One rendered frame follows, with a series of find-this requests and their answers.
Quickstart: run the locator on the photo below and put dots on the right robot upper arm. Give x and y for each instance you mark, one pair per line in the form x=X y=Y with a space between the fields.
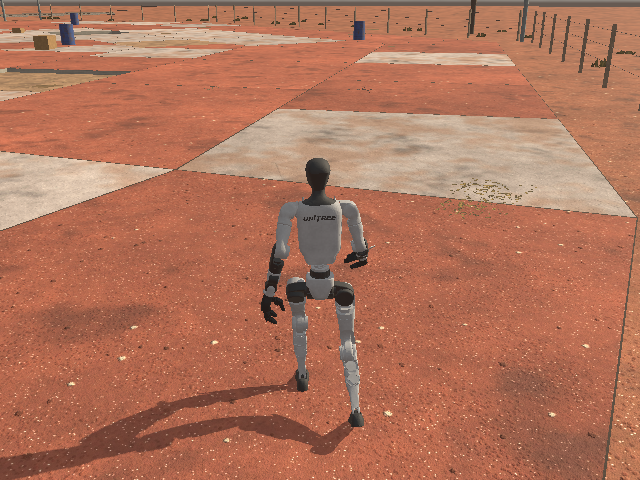
x=350 y=211

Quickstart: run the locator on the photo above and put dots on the left robot shin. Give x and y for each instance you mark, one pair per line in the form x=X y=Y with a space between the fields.
x=300 y=348

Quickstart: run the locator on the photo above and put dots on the robot left hand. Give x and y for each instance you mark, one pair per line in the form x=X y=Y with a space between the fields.
x=265 y=307

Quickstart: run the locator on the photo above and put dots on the left robot upper arm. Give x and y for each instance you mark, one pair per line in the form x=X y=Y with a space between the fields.
x=287 y=212

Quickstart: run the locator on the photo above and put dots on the left robot forearm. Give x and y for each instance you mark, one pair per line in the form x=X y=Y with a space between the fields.
x=273 y=275

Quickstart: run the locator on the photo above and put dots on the robot right foot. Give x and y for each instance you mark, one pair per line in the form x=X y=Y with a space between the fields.
x=356 y=419

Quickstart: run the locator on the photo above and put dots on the right robot forearm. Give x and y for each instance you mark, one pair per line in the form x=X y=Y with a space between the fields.
x=363 y=255

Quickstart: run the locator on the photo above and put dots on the robot right hand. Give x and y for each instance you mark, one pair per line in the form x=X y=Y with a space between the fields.
x=352 y=257

